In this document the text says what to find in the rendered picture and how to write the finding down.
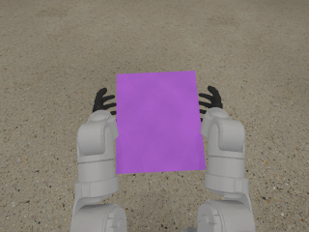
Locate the robot left upper arm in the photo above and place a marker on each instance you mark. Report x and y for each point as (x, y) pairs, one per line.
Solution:
(100, 218)

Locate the robot right hand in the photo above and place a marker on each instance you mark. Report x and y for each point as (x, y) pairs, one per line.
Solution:
(215, 100)

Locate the robot left hand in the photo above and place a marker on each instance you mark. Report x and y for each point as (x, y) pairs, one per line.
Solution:
(100, 100)

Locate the robot right forearm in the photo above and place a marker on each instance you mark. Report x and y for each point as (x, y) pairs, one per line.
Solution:
(226, 154)

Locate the robot right upper arm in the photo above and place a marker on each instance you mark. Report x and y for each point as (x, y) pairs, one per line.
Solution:
(215, 215)

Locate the robot left forearm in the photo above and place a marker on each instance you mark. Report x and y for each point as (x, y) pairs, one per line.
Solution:
(95, 157)

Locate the carton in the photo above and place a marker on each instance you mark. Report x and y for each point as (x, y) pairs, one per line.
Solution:
(158, 121)

